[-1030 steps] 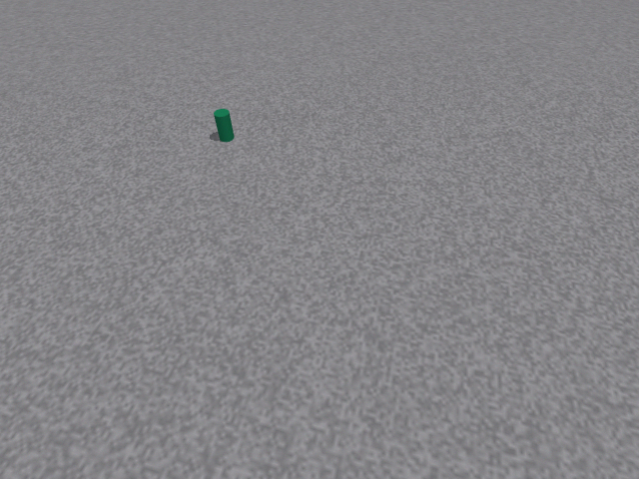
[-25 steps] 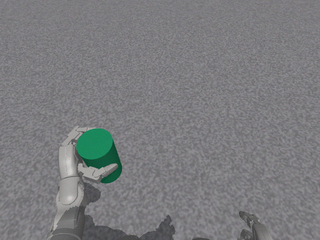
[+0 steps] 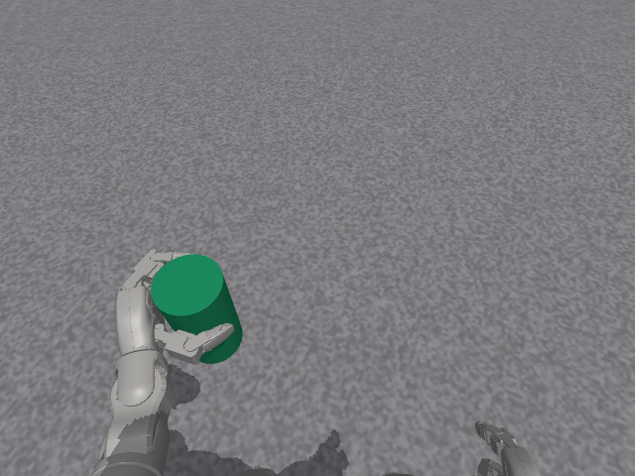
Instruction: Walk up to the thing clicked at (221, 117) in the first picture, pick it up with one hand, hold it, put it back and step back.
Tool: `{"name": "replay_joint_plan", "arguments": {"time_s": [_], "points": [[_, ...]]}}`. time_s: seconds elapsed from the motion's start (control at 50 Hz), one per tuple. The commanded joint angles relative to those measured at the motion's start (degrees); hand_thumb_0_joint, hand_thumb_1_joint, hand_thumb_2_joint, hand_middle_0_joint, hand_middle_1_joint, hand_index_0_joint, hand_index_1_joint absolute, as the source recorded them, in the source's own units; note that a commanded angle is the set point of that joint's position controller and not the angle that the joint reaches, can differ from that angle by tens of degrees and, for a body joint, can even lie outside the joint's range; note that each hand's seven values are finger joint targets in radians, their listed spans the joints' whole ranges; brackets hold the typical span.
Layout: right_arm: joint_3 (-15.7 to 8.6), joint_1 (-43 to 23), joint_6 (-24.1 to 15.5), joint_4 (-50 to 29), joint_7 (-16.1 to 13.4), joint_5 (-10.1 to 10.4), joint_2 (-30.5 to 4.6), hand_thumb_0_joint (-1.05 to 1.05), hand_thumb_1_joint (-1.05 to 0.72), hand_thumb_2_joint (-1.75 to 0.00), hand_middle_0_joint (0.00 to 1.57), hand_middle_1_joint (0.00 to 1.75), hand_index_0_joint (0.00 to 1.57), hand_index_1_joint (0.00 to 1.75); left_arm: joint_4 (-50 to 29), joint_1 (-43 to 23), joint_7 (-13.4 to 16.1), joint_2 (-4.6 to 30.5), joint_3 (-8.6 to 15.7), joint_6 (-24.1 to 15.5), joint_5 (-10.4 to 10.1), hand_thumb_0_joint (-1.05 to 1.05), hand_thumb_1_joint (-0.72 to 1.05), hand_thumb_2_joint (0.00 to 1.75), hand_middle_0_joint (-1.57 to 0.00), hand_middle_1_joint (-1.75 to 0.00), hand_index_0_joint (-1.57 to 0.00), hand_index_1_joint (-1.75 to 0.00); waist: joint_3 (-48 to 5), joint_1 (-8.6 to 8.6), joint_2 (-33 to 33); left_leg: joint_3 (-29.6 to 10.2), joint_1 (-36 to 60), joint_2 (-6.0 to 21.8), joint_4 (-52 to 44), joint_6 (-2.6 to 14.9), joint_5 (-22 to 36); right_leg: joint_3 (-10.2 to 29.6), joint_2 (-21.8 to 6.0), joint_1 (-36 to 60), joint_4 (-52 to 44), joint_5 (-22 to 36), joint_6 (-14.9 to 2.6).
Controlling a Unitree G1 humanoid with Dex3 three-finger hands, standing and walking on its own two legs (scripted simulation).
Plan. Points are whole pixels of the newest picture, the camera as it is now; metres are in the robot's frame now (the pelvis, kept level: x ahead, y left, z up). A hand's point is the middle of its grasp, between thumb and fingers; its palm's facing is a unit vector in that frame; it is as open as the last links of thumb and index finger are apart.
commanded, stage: hold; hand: left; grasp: from the side
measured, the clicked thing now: (203, 313) +0.32 +0.17 +0.01
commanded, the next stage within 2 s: crouch in 0.10 s
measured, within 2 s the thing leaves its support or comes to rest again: neither
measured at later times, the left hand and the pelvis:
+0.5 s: hand (192, 319) +0.32 +0.18 +0.00, palm faces +0.26 -0.96 -0.03, open 11.3 cm; pelvis -0.02 +0.00 -0.02, yaw +0 degrees
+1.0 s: hand (208, 359) +0.36 +0.22 -0.25, palm faces +0.33 -0.94 -0.06, open 11.3 cm; pelvis -0.06 +0.00 -0.21, yaw -3 degrees
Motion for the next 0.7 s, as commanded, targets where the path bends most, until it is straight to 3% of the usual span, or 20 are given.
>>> {"name": "replay_joint_plan", "arguments": {"time_s": [0.0,0.06,0.12,0.14,0.16,0.18,0.22,0.28,0.42,0.54,0.6,0.62,0.68], "points": [[-2.5,-1.9,-2.3,-7.2,-0.7,-0.1,-7.4,0.0,-0.93,-0.91,0.2,0.3,0.2,0.3,-20.4,-21.3,0.0,8.7,4.0,-7.8,-1.3,0.0,0.0,1.17,-1.14,-1.33,-1.16,-1.33,-18.8,-0.06,1.9,0.6,10.9,-2.1,-5.3,1.67,15.4,-0.1,1.2,4.5,-6.3,19.5,0.02],[-2.4,-1.9,-2.4,-7.5,-0.8,0.0,-7.1,0.0,-0.94,-0.91,0.2,0.3,0.2,0.3,-21.0,-20.7,-0.1,7.7,3.4,-7.6,-1.4,0.0,-0.01,1.18,-1.15,-1.35,-1.17,-1.35,-19.7,-0.07,1.5,0.7,11.8,-2.1,-5.2,1.74,16.8,-0.1,1.1,5.6,-6.2,21.0,0.17],[-2.3,-2.5,-2.3,-7.3,-0.9,0.0,-7.3,0.0,-0.94,-0.91,0.2,0.3,0.2,0.3,-19.6,-21.2,0.2,8.3,4.5,-7.5,-1.6,0.0,-0.04,1.16,-1.14,-1.33,-1.16,-1.33,-17.4,0.0,0.9,0.7,10.1,-2.2,-5.7,1.68,13.6,-0.1,1.1,4.6,-6.9,18.0,0.05],[-2.4,-2.4,-2.4,-7.2,-0.9,0.0,-7.2,0.0,-0.93,-0.91,0.2,0.3,0.2,0.3,-20.0,-20.5,0.3,7.7,3.9,-7.7,-1.4,0.0,-0.04,1.17,-1.14,-1.33,-1.16,-1.34,-18.5,0.03,1.3,0.6,11.0,-2.1,-6.0,1.61,13.0,-0.2,1.1,4.4,-6.8,17.3,-0.11],[-1.9,-3.2,-2.4,-7.7,-0.9,0.0,-6.7,0.0,-0.94,-0.91,0.2,0.3,0.2,0.3,-21.0,-22.5,0.3,7.0,2.7,-7.8,-1.4,0.0,-0.04,1.15,-1.14,-1.33,-1.16,-1.33,-16.3,-0.24,2.7,0.8,10.1,-2.2,-6.4,1.42,11.2,-0.2,1.1,3.1,-7.0,15.5,-0.28],[-2.2,-2.9,-2.3,-7.4,-1.0,-0.1,-6.9,0.0,-0.92,-0.92,0.2,0.3,0.2,0.3,-18.1,-19.6,0.3,6.6,2.9,-7.6,-1.3,0.0,-0.08,1.21,-1.17,-1.36,-1.18,-1.38,-16.3,-0.25,1.5,0.8,9.6,-2.3,-6.2,1.52,10.4,-0.2,1.1,3.1,-7.3,14.8,-0.17],[-2.1,-3.0,-2.7,-7.5,-1.0,-0.1,-6.9,0.0,-0.89,-0.91,0.2,0.3,0.2,0.3,-20.6,-22.1,0.2,7.4,3.1,-8.2,-1.3,0.0,-0.05,1.15,-1.13,-1.29,-1.15,-1.29,-17.6,0.08,2.1,0.7,9.8,-2.3,-6.2,1.49,10.3,-0.2,1.0,3.8,-7.0,14.6,-0.27],[-2.4,-2.8,-2.5,-7.0,-0.6,-0.3,-7.2,0.0,-0.89,-0.91,0.2,0.3,0.2,0.3,-14.7,-20.6,0.1,5.5,2.2,-8.5,-1.3,0.0,-0.03,1.15,-1.15,-1.3,-1.16,-1.3,-15.4,-0.92,0.9,0.3,7.7,-2.1,-5.4,1.58,9.8,-0.5,1.2,1.3,-6.0,14.2,-0.3],[-3.0,-2.1,-2.7,-5.4,0.4,-1.2,-7.4,0.0,-0.87,-0.9,0.2,0.3,0.2,0.3,-6.0,-23.4,-0.7,6.3,4.9,-13.9,-0.9,0.0,0.01,1.14,-1.12,-1.28,-1.14,-1.28,-15.7,-1.12,0.6,-0.1,1.7,-1.9,-0.4,1.63,7.8,-0.4,0.9,-6.3,-1.0,12.2,-0.64],[-3.8,-1.8,-2.8,-5.1,2.0,-2.4,-8.2,0.0,-0.89,-0.91,0.2,0.3,0.2,0.3,4.1,-27.5,-1.4,8.7,8.9,-22.3,-0.4,0.0,-0.03,1.16,-1.13,-1.29,-1.15,-1.29,-21.9,-1.36,0.7,-1.0,-9.6,-1.8,11.0,1.69,6.1,-0.4,1.1,-18.8,9.9,9.1,-1.39],[-3.8,-2.3,-3.2,-5.2,2.9,-3.0,-8.8,0.0,-0.89,-0.91,0.2,0.3,0.2,0.3,7.1,-31.6,-1.8,11.1,10.1,-27.1,0.1,0.0,-0.02,1.15,-1.15,-1.29,-1.16,-1.3,-27.5,-1.76,4.4,-1.8,-15.1,-1.8,18.1,1.42,2.1,-0.5,1.4,-28.4,17.6,4.4,-1.97],[-3.9,-1.8,-3.3,-4.9,3.1,-3.3,-9.3,0.0,-0.89,-0.91,0.2,0.3,0.2,0.3,7.5,-33.2,-2.1,11.0,9.4,-28.5,0.1,0.0,-0.03,1.15,-1.15,-1.29,-1.16,-1.3,-30.5,-2.59,5.2,-2.5,-15.3,-1.4,20.3,1.37,2.9,-1.1,1.7,-31.7,20.4,4.4,-2.13],[-3.5,-1.4,-3.3,-4.5,3.4,-3.7,-10.2,0.0,-0.9,-0.91,0.2,0.3,0.2,0.3,8.9,-37.5,-2.7,14.1,11.4,-31.2,-0.9,0.0,-0.04,1.16,-1.12,-1.27,-1.13,-1.28,-37.7,-2.51,7.3,-3.1,-19.9,-1.5,27.0,1.51,5.2,-0.9,2.0,-37.2,26.8,5.5,-2.37]]}}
